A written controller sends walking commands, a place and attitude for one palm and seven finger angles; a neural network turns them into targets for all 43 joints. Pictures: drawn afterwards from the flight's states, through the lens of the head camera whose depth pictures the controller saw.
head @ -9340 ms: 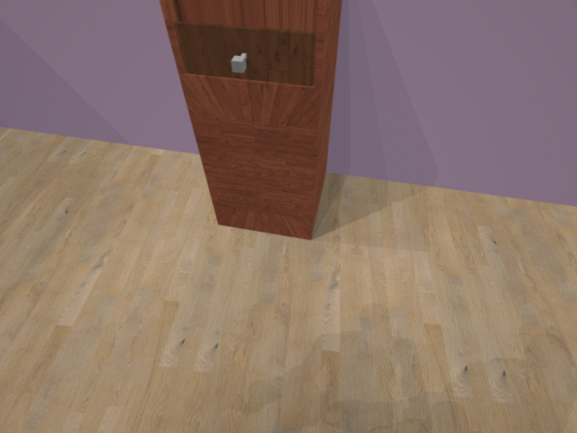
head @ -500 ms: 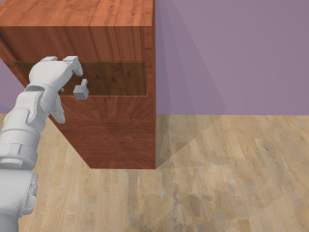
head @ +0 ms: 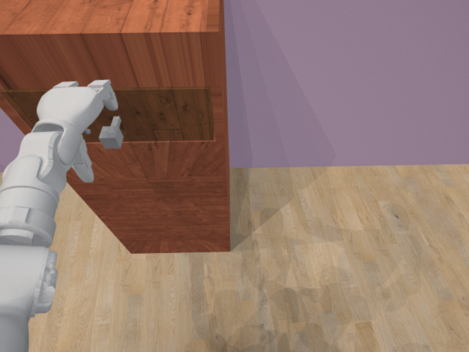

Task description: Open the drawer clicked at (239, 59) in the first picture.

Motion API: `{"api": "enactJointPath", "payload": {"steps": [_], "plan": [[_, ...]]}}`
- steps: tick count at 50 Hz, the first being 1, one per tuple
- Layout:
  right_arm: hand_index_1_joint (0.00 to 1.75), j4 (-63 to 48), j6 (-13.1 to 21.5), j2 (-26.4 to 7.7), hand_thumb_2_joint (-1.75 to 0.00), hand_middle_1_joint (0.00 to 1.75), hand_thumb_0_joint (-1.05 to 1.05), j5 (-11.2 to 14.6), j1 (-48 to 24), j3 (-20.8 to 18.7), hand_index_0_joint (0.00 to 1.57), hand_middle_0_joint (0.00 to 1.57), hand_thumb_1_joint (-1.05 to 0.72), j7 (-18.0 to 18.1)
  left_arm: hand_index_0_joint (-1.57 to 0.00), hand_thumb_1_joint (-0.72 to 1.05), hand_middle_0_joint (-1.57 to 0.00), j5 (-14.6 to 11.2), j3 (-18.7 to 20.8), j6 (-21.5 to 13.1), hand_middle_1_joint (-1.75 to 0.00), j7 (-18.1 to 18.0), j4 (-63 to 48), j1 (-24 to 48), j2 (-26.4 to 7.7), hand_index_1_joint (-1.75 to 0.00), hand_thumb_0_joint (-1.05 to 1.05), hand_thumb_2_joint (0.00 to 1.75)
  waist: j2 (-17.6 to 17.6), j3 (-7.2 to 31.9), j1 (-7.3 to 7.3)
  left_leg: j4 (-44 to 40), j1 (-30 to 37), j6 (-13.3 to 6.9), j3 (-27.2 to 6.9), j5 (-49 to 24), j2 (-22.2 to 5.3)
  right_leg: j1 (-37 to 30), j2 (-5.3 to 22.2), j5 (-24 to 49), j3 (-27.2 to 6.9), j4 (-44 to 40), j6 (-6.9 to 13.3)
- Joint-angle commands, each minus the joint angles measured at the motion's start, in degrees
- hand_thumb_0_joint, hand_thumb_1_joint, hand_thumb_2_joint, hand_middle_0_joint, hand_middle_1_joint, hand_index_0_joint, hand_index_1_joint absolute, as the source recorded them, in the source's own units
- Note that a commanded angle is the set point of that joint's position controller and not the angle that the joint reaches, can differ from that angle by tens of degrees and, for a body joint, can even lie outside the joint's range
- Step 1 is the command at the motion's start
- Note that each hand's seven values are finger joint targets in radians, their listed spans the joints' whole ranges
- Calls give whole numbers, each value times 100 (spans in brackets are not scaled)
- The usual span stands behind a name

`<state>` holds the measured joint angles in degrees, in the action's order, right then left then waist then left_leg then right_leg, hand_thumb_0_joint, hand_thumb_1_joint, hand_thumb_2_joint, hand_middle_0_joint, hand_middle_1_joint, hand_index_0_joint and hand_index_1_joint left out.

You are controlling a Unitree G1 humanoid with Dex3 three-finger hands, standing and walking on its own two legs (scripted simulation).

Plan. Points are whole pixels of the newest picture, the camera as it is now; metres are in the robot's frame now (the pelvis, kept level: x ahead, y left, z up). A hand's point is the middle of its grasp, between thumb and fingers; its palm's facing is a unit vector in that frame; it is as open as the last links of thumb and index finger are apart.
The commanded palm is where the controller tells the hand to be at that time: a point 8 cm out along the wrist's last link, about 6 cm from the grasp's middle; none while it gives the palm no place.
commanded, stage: lower the fingers behind the handle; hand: left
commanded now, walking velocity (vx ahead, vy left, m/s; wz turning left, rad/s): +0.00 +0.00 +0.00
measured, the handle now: (113, 131) +0.52 +0.24 +0.05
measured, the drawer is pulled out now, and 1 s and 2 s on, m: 0.00 0.00 0.00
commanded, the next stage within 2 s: close the thumb around the handle in 1.44 s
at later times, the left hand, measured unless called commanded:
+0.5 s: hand (95, 144) +0.47 +0.26 +0.07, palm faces -0.08 -0.02 -1.00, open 13.8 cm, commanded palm +0.46 +0.26 +0.12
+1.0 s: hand (99, 144) +0.47 +0.26 +0.06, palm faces -0.04 +0.00 -1.00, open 13.9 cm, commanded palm +0.45 +0.25 +0.09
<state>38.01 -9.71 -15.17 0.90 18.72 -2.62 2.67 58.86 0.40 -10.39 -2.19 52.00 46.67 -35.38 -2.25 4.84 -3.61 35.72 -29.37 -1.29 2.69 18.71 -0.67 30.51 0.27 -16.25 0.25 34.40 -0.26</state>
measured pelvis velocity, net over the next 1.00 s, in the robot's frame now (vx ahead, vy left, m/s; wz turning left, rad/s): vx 0.00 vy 0.00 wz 0.00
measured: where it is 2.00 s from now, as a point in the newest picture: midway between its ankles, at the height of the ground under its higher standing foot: outside the picture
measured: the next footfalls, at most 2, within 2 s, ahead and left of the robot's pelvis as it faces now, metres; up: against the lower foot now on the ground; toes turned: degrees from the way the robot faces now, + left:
none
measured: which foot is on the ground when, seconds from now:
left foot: down 0.00-1.00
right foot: down 0.00-1.00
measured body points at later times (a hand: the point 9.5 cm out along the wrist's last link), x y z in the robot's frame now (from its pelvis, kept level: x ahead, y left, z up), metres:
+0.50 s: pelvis +0.00 +0.00 -0.01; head +0.09 +0.00 +0.44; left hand +0.47 +0.26 +0.12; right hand +0.04 -0.28 -0.13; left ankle -0.02 +0.10 -0.72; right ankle +0.00 -0.13 -0.72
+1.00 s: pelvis +0.00 +0.00 -0.01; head +0.08 +0.00 +0.43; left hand +0.47 +0.25 +0.11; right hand +0.02 -0.27 -0.14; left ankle -0.02 +0.10 -0.72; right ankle +0.00 -0.13 -0.72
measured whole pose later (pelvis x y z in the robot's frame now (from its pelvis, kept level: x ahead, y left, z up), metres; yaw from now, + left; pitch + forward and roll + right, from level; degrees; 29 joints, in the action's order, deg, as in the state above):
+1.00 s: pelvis +0.00 +0.00 -0.01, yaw +0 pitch +17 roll -1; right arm 38.7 -9.2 -14.7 0.2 20.7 -3.2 1.8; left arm 61.5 -1.9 -6.7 -10.5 57.8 48.8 -32.9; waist -2.1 7.1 -4.4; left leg 42.9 -38.0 -1.4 2.0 21.4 -1.0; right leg 38.4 0.1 -18.5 0.9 40.4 -0.3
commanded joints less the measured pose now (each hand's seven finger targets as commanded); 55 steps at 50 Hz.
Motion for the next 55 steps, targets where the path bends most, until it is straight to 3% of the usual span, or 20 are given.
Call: {"api": "enactJointPath", "payload": {"steps": [1,2,5,7,8,11,12,14,16,19,21,27,30,32,40,45,49,50,52,55], "plan": [[30,-493,154,-871,-90,30,0,-28,415,-364,20,20,-90,54,-30,-50,-30,-46,624,-175,-120,-375,-1297,2347,-1684,-120,0,30,-104,2278,99,-128,940,-114,-50,-2371,156,-1117,-220,1863,49,-113,236],[30,-465,153,-875,-90,30,0,-32,424,-372,20,20,-90,51,-30,-50,-30,-53,494,-170,-120,-407,-1232,2359,-1541,-120,0,30,-58,2181,20,-111,946,-118,-47,-2273,154,-995,-227,1779,53,-135,226],[30,-380,176,-906,-90,30,0,-27,482,-393,20,20,-90,58,-30,-50,-30,-6,562,-193,-120,-568,-1247,2623,-1675,-120,0,30,-123,2160,-55,-88,880,-115,-77,-2056,156,-803,-231,1565,44,-119,224],[30,-347,205,-886,-90,30,0,-62,546,-429,20,20,-90,43,-30,-50,-30,26,699,-222,-120,-685,-1434,2630,-1773,-120,0,30,-375,2543,35,-5,1075,-103,-80,-2432,152,-887,-242,1790,34,-26,250],[30,-334,197,-890,-90,30,0,-85,558,-435,20,20,-90,33,-30,-50,-30,12,644,-215,-120,-717,-1420,2597,-1682,-120,0,30,-292,2618,-12,50,1120,-109,-90,-2574,157,-899,-258,1875,41,-14,245],[30,-285,191,-893,-90,30,0,-66,574,-420,20,20,-90,15,-30,-50,-30,18,498,-62,-120,-776,-996,2404,-1487,-120,0,30,-89,2336,-67,37,910,-107,-84,-2340,153,-775,-255,1765,69,-31,217],[30,-273,198,-919,-90,30,0,-59,577,-416,20,20,-90,17,-30,-50,-30,32,607,-31,-120,-794,-973,2431,-1638,-120,0,30,-98,2294,-52,23,831,-109,-66,-2232,145,-784,-249,1734,60,-38,218],[30,-300,191,-917,-90,30,0,-52,546,-399,20,20,-90,25,-30,-50,-30,101,604,10,-120,-798,-942,2463,-1712,-120,0,30,-175,2346,-43,35,787,-113,-48,-2250,155,-830,-246,1786,44,-5,223],[30,-322,191,-895,-90,30,0,-55,587,-403,20,20,-90,12,-30,-50,-30,104,439,44,-120,-775,-891,2365,-1461,-120,0,30,-151,2347,-58,59,847,-103,-75,-2370,144,-761,-260,1798,81,12,230],[30,-341,194,-916,-90,30,0,-51,607,-391,20,20,-90,36,-30,-50,-30,110,479,4,-120,-736,-823,2421,-1546,-120,0,30,-60,2279,-98,89,747,-120,-80,-2235,146,-720,-258,1729,58,19,215],[30,-355,214,-890,-90,30,0,-64,625,-402,20,20,-90,30,-30,-50,-30,131,371,-46,-120,-750,-895,2468,-1391,-120,0,30,-199,2321,-102,132,835,-112,-94,-2255,146,-579,-267,1652,72,50,226],[30,-319,220,-896,-90,30,0,-89,691,-389,20,20,-90,31,-30,-50,-30,219,529,-39,-120,-932,-635,2397,-1540,-120,0,30,-129,2338,-128,268,642,-99,-123,-2305,140,-427,-282,1675,102,195,230],[30,-278,217,-891,-90,30,0,-122,742,-424,20,20,-90,-20,-30,-50,-30,254,447,41,-120,-1013,-686,2355,-1368,-120,0,30,-311,2543,-107,364,870,-77,-130,-2681,97,-278,-298,1760,124,256,233],[30,-286,190,-878,-90,30,0,-112,762,-416,20,20,-90,-50,-30,-50,-30,244,209,152,-120,-1009,-566,2330,-1057,-120,0,30,-185,2420,-176,378,810,-68,-146,-2629,86,-196,-312,1702,152,259,228],[30,-257,142,-893,-90,30,0,-97,818,-409,20,20,-90,-60,-30,-50,-30,288,-149,382,-120,-927,-229,2323,-634,-120,0,30,-7,2108,-270,337,666,-82,-173,-2104,75,38,-308,1316,172,202,243],[30,-281,151,-904,-90,30,0,-77,844,-373,20,20,-90,-17,-30,-50,-30,305,-58,358,-120,-843,22,2027,-755,-120,0,30,214,1949,-226,336,353,-112,-143,-1774,107,-34,-297,1251,137,215,254],[30,-324,174,-883,-90,30,0,-86,850,-374,20,20,-90,-23,-30,-50,-30,292,-182,276,-120,-823,-20,1949,-595,-120,0,30,104,1950,-223,377,299,-113,-102,-1688,117,19,-291,1200,124,244,251],[30,-314,172,-900,-90,30,0,-80,861,-375,20,20,-90,-21,-30,-50,-30,298,-49,278,-120,-829,43,1832,-734,-120,0,30,221,1933,-200,398,221,-119,-109,-1633,118,11,-297,1196,125,263,251],[30,-330,195,-894,-90,30,0,-77,843,-365,20,20,-90,-17,-30,-50,-30,305,-231,265,-120,-846,-36,2033,-586,-120,0,30,140,1835,-279,401,131,-122,-94,-1419,124,144,-284,1043,115,253,239],[30,-327,196,-918,-90,30,0,-57,862,-353,20,20,-90,2,-30,-50,-30,355,47,283,-120,-920,77,1996,-969,-120,0,30,180,1888,-230,422,0,-128,-104,-1343,139,99,-286,1001,100,294,241]]}}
